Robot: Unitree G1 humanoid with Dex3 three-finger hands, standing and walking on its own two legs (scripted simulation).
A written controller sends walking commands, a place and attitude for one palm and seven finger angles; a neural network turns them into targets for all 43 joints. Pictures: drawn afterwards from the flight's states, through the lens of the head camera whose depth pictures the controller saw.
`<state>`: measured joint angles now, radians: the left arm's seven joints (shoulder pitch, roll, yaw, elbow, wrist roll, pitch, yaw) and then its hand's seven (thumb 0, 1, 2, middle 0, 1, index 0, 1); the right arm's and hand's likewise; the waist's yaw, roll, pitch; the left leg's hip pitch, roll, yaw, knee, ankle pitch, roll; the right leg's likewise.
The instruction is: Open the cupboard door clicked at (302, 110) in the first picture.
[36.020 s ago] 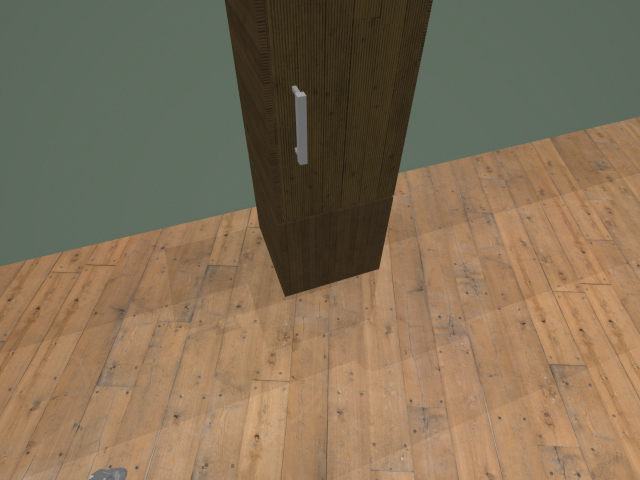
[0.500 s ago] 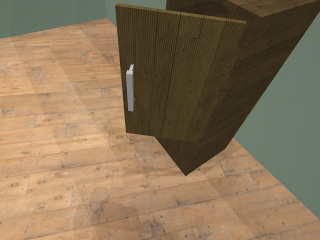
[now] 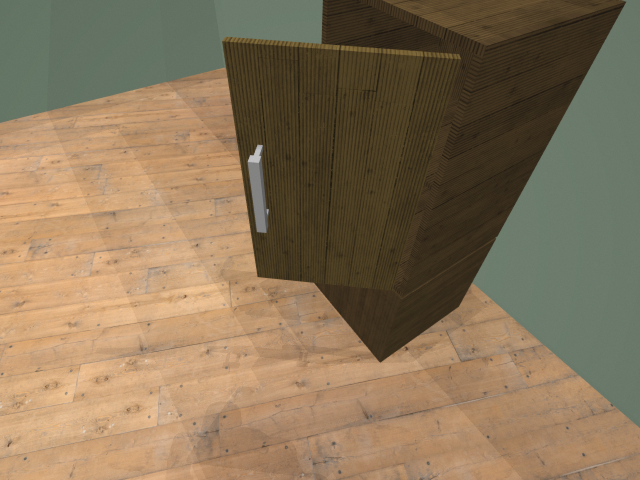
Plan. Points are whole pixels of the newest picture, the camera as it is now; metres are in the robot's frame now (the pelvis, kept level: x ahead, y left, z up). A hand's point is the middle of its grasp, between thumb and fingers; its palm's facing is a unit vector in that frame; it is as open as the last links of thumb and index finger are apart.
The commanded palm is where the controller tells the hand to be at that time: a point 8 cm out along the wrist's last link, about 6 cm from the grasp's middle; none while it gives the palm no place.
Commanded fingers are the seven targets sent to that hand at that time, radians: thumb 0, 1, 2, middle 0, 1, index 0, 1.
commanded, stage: come to a stop and stand still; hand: left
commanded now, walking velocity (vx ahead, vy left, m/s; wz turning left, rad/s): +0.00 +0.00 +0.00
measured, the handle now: (260, 190) +0.62 +0.15 -0.03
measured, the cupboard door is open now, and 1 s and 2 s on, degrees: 49 49 49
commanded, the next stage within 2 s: look again from close up in 0.18 s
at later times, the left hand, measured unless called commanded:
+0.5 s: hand out of the picture +0.03 +0.19 -0.18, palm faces +0.02 -0.96 -0.26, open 7.3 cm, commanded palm none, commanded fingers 0.00 0.90 0.90 -0.20 -0.30 -0.20 -0.30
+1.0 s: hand out of the picture +0.01 +0.22 -0.17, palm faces +0.00 -0.96 -0.28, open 7.3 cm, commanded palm none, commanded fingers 0.00 0.90 0.90 -0.20 -0.30 -0.20 -0.30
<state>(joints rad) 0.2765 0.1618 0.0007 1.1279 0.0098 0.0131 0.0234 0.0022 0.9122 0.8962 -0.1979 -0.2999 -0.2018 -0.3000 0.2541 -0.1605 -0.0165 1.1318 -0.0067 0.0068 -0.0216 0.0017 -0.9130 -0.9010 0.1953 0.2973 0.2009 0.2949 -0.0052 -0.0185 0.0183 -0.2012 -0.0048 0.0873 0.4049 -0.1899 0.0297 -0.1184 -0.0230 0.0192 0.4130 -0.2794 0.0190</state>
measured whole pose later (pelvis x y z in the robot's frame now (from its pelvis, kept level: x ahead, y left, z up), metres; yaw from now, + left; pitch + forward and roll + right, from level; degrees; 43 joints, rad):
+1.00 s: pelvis -0.03 +0.00 +0.00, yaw +1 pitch -2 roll +0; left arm 0.25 0.27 0.00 1.03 0.02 0.00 0.02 0.00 0.91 0.90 -0.20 -0.30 -0.20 -0.30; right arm 0.17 -0.26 -0.01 1.05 -0.02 0.00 0.00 0.00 -0.91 -0.90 0.20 0.30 0.20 0.30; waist 0.00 -0.01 0.01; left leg -0.23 0.00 0.07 0.43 -0.16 0.03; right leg -0.15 -0.01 0.01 0.44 -0.25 0.02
